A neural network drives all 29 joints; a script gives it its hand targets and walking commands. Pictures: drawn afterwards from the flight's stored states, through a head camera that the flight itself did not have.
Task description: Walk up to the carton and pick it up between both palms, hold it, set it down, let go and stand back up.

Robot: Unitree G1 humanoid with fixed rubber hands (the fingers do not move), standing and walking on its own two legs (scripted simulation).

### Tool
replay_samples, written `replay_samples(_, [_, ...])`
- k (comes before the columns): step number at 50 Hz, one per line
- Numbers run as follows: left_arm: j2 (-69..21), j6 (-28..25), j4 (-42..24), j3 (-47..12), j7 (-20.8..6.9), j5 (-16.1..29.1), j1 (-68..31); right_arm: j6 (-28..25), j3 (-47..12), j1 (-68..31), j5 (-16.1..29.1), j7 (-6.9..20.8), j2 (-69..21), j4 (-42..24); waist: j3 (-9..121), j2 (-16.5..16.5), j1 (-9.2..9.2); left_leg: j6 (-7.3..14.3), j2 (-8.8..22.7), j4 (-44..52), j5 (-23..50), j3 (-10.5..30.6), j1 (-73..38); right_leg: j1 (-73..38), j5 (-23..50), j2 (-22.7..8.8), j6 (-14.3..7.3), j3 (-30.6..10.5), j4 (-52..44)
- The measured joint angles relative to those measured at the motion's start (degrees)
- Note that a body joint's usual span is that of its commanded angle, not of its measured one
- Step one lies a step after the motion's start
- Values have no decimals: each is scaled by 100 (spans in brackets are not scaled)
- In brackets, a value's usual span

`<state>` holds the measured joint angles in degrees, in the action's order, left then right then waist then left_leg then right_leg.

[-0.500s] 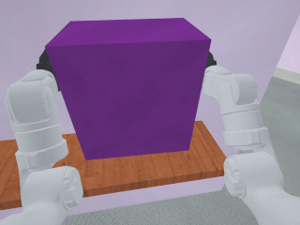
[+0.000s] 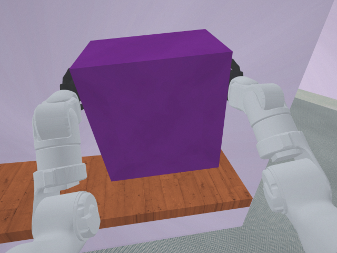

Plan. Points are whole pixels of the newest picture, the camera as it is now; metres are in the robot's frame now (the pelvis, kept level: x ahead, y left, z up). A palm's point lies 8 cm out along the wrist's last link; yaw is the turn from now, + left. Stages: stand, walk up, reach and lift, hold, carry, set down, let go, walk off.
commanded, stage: hold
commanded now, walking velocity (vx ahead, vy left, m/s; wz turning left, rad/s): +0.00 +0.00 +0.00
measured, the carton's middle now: (157, 106) +0.36 -0.01 +0.26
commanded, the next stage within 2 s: none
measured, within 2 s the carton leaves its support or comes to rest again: neither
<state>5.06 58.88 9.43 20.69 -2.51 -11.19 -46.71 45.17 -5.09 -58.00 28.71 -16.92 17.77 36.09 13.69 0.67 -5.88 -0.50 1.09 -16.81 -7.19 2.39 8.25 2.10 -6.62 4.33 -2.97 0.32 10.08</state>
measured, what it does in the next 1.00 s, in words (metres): stands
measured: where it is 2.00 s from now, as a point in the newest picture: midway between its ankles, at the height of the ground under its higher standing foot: outside the picture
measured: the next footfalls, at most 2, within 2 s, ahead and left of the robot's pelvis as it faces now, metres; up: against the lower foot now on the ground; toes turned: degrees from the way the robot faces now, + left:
none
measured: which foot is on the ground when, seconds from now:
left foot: down 0.00-1.00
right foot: down 0.00-1.00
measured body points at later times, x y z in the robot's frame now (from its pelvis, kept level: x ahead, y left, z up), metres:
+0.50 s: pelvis -0.01 +0.03 +0.00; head -0.09 +0.03 +0.44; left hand +0.36 +0.19 +0.30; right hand +0.36 -0.17 +0.30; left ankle +0.02 +0.13 -0.75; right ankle -0.01 -0.08 -0.75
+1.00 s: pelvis +0.00 +0.02 +0.00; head -0.10 +0.03 +0.44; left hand +0.34 +0.20 +0.31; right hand +0.35 -0.15 +0.32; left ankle +0.02 +0.13 -0.75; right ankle -0.01 -0.08 -0.75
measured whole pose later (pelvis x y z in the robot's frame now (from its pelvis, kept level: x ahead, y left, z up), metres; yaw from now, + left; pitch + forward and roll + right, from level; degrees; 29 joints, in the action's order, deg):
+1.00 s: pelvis +0.00 +0.02 +0.00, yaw -3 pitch -2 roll +0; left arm 7.3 72.5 1.4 20.8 -3.2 -10.7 -49.2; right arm 58.5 2.0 -58.4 21.5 -16.0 14.2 26.3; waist 12.8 0.4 -1.6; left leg 0.7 -0.7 -7.4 -2.6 -0.8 3.1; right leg 1.9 -5.3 2.3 -0.9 -3.7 9.0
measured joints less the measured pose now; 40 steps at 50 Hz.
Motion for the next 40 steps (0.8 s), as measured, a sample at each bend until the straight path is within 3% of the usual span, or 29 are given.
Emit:
replay_samples(6, [105,150,-591,86,-60,42,186,-64,271,358,-30,-146,-340,-533,9,110,-112,-66,-26,-39,0,190,-23,-62,-58,3,-36,147,57])
replay_samples(12, [248,49,20,48,-96,6,-335,41,708,83,-314,-85,-436,-283,-73,95,-129,-32,-102,-241,-22,286,119,66,-147,-59,13,259,298])
replay_samples(19, [286,-232,516,-6,-47,50,-706,72,769,-342,-352,-44,-234,15,-145,-88,-87,75,-152,-375,-20,175,405,362,-99,-119,108,163,400])
replay_samples(21, [286,-209,506,-55,-33,86,-650,170,709,-342,-411,-11,-197,-22,-112,-106,22,122,-168,-186,56,36,345,418,-54,-157,147,23,359])
replay_samples(24, [332,152,404,-128,26,192,-544,489,600,-324,-545,65,-200,-37,-27,-136,212,170,-204,327,277,-225,168,489,56,-224,210,-240,221])
replay_samples(31, [276,850,-142,-275,182,268,-365,928,444,11,-487,194,-85,-516,-62,-244,430,235,-274,889,575,-378,120,643,209,-303,296,-408,9])
replay_samples(40, [158,1113,-1236,-260,388,487,106,1121,467,474,-501,114,-113,-1572,216,-233,469,210,-266,960,583,-321,246,738,223,-293,277,-377,-101])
